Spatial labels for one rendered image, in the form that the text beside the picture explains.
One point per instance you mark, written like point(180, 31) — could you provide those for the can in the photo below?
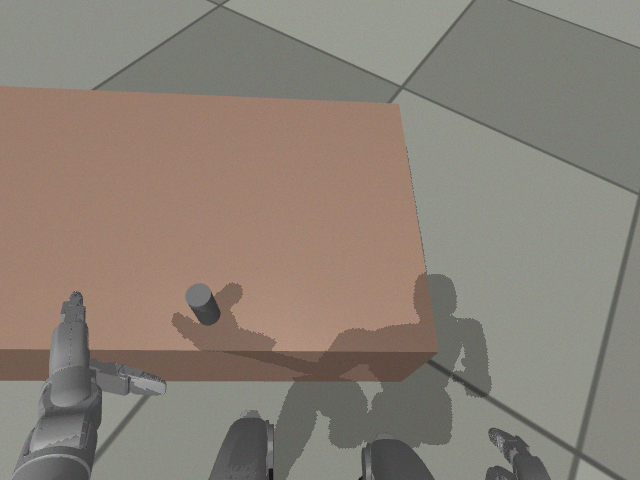
point(201, 300)

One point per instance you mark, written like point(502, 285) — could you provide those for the left robot arm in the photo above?
point(63, 443)

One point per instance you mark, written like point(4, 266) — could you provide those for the right robot hand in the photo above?
point(517, 453)

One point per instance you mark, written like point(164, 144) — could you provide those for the left robot hand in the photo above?
point(69, 348)

